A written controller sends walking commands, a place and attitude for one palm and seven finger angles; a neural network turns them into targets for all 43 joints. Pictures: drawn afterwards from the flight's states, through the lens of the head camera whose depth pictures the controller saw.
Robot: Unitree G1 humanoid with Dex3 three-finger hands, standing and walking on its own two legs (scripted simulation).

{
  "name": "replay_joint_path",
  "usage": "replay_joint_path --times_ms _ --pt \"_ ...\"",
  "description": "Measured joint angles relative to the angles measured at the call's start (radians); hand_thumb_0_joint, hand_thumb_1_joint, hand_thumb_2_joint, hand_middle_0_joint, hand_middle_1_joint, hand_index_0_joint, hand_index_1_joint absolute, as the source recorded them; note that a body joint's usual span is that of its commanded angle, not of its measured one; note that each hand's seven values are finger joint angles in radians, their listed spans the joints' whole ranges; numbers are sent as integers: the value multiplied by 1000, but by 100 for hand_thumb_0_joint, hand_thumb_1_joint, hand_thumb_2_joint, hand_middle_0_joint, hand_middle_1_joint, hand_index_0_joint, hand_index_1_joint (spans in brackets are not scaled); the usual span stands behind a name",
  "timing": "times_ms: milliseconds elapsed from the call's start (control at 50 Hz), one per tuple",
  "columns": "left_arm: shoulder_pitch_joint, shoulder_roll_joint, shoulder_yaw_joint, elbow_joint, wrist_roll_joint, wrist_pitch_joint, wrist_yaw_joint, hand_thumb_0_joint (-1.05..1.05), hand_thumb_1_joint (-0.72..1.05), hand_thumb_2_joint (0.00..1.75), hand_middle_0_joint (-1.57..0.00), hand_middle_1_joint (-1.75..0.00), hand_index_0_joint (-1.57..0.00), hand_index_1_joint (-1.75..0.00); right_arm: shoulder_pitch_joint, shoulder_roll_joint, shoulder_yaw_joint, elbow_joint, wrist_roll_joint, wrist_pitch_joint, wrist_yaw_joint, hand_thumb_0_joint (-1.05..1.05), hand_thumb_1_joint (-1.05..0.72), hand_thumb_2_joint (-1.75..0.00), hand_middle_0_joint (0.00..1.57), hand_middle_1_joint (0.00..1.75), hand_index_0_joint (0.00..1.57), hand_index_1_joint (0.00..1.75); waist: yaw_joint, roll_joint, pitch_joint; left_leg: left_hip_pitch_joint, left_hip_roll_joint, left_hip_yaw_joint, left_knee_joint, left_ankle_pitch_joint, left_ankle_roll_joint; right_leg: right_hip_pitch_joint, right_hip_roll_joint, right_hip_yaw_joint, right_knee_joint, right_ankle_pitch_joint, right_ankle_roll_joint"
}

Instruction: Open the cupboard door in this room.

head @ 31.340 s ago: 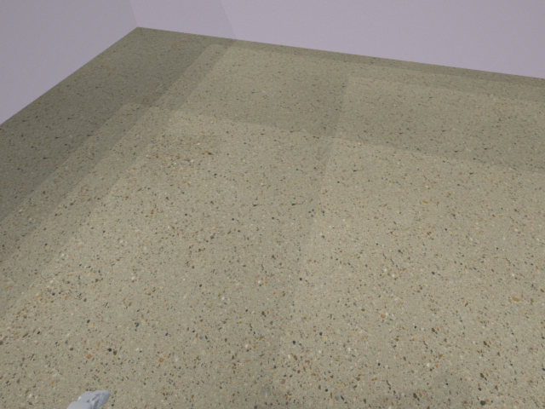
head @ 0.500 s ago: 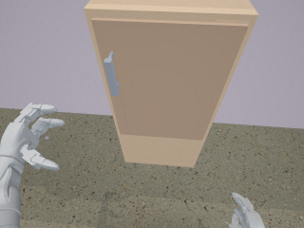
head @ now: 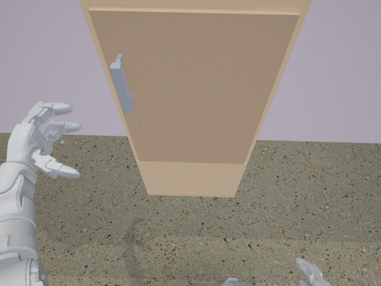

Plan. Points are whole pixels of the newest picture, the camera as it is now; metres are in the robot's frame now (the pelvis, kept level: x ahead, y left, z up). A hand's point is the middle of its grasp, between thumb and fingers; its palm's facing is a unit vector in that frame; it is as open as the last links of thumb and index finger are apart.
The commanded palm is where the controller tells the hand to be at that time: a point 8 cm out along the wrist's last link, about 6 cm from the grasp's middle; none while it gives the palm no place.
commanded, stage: move the hooked fingers beside the handle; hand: left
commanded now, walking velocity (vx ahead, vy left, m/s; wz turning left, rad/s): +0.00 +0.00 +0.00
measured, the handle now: (124, 84) +0.57 +0.19 +0.08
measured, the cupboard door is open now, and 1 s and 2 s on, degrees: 0 0 0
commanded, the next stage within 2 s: slide the fingers in behind the handle in 1.90 s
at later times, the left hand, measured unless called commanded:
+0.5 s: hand (77, 118) +0.44 +0.26 +0.09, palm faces -0.02 -1.00 +0.00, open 14.0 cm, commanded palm +0.42 +0.31 +0.09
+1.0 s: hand (92, 96) +0.51 +0.25 +0.09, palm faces -0.03 -1.00 +0.01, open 14.0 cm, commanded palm +0.49 +0.30 +0.08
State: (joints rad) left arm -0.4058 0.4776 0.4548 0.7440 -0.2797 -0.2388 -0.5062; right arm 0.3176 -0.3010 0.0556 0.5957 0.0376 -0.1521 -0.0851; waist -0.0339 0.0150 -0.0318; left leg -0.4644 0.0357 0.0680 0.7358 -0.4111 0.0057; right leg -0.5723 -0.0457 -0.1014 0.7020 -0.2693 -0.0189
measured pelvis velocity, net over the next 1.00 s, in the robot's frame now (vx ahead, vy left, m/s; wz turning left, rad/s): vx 0.01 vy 0.02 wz -0.02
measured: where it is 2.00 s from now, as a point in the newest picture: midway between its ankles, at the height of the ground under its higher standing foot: outside the picture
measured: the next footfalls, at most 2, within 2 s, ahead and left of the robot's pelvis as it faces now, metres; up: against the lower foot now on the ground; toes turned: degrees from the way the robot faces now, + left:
none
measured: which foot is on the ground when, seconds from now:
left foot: down 0.00-1.00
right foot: down 0.00-1.00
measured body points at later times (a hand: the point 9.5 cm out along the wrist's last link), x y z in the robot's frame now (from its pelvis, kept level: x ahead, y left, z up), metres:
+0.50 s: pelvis +0.00 +0.01 -0.01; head +0.09 +0.02 +0.44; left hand +0.43 +0.31 +0.10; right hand +0.08 -0.26 -0.11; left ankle -0.03 +0.11 -0.71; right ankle +0.05 -0.11 -0.71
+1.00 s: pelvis +0.01 +0.02 -0.01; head +0.13 +0.03 +0.42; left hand +0.51 +0.30 +0.09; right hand +0.01 -0.25 -0.12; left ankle -0.03 +0.11 -0.71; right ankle +0.05 -0.11 -0.71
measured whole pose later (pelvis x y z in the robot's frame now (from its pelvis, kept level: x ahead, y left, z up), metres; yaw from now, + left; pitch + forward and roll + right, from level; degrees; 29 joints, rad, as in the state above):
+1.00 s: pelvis +0.01 +0.02 -0.01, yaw -1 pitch +18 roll -2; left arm -0.89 0.63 0.48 1.18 -0.14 -0.32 -0.44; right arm 0.42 -0.29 0.05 0.61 0.01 0.05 -0.05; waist -0.15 0.01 -0.06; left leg -0.68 0.05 0.07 0.83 -0.46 0.03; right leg -0.77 -0.03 -0.09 0.74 -0.27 0.00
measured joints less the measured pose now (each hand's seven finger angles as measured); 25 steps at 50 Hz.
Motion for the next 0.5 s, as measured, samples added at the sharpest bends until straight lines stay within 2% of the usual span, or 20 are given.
replay_joint_path --times_ms 220,500 --pt "-115 35 5 113 16 -34 -20 -1 -50 30 -29 -120 -30 -120 33 -10 -15 21 -1 43 2 1 -90 -90 20 30 21 30 -18 -7 -5 -54 3 -4 21 -8 2 -48 2 -3 8 -1 1" --pt "-261 66 -5 251 64 -61 14 -1 -50 30 -29 -120 -30 -120 35 3 -10 5 -8 95 15 0 -90 -90 20 30 21 30 -45 -11 -16 -111 3 -1 49 -21 12 -99 2 2 20 -1 10"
